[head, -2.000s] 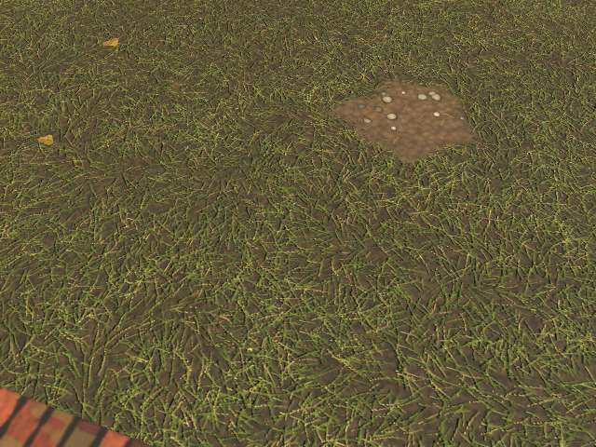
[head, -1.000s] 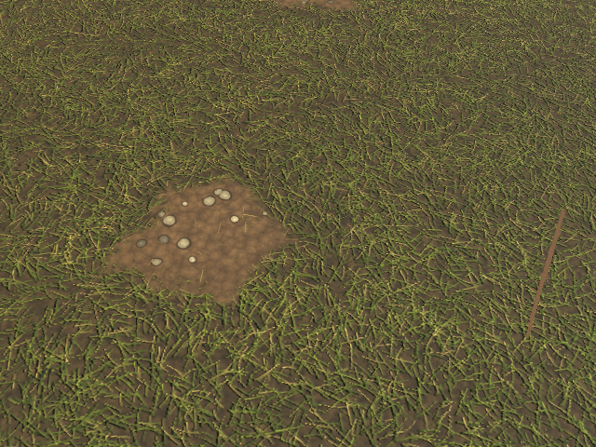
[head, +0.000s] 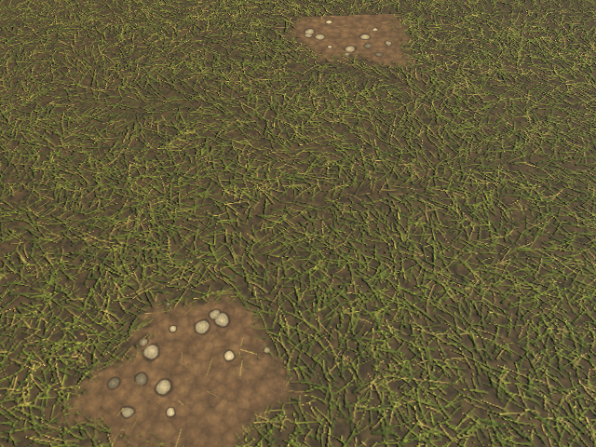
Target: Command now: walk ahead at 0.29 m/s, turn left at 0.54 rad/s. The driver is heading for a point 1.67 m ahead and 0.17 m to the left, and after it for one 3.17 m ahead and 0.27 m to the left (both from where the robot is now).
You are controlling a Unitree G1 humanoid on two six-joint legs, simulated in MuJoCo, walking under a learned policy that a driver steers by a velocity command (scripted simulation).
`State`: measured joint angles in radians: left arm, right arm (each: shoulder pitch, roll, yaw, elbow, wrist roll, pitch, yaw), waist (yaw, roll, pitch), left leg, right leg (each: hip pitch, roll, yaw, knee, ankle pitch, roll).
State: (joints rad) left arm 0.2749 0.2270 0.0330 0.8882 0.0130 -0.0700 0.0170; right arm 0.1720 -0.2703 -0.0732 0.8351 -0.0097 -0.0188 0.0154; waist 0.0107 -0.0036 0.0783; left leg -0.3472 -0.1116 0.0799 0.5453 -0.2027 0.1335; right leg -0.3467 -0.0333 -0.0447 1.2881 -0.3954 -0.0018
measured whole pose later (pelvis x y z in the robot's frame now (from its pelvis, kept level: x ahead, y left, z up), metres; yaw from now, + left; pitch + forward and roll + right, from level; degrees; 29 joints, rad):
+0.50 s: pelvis +0.14 -0.05 +0.01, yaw +19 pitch +0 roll +1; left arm 0.14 0.27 0.01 0.72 0.01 -0.01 0.04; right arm 0.24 -0.33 -0.09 0.77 -0.02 0.04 -0.02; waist -0.04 0.04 0.07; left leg -0.33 -0.16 -0.14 0.94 -0.54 0.03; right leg -0.34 0.01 0.00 0.55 -0.20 -0.03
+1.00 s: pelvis +0.13 -0.04 +0.02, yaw +23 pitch -1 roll +0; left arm 0.26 0.26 0.01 0.85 0.02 0.03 0.01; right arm 0.19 -0.22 0.02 0.85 -0.01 0.01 -0.02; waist 0.04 -0.04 0.03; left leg -0.15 -0.06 -0.04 0.43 -0.25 0.04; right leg -0.20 -0.02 0.00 0.41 -0.16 0.00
